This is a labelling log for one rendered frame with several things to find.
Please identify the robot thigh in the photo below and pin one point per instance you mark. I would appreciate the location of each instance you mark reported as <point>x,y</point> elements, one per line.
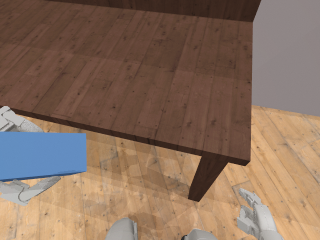
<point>200,235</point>
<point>123,229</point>

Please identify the sponge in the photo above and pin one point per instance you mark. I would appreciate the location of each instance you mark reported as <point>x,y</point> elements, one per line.
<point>36,155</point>

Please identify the right robot hand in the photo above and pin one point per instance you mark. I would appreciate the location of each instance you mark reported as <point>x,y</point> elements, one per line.
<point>257,220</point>

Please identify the right robot thigh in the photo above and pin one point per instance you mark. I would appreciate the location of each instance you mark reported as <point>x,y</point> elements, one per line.
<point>200,235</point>

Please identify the left robot hand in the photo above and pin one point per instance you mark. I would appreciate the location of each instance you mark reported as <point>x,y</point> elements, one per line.
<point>19,192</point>

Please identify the table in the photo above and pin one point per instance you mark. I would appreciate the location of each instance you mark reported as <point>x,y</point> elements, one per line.
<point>175,74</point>

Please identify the right robot forearm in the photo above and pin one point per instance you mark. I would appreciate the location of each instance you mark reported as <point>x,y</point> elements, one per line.
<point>269,235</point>

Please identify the left robot thigh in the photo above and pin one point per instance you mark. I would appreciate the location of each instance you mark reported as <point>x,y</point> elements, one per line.
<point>123,229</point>

